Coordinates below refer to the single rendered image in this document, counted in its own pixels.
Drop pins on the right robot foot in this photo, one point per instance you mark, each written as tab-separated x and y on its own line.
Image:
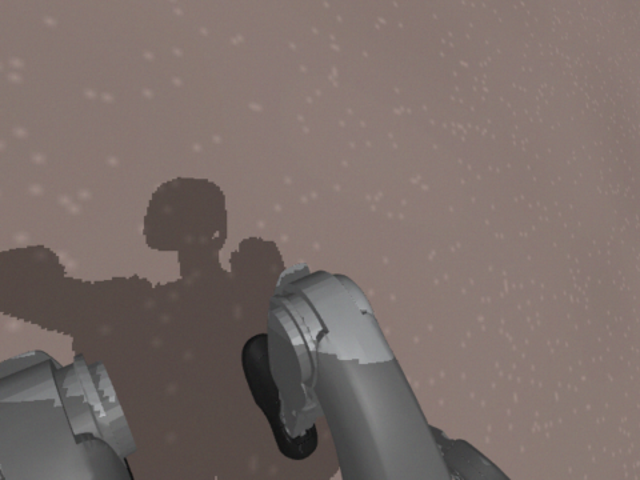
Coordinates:
255	362

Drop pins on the right robot hand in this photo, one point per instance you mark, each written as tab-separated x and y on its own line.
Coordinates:
464	461

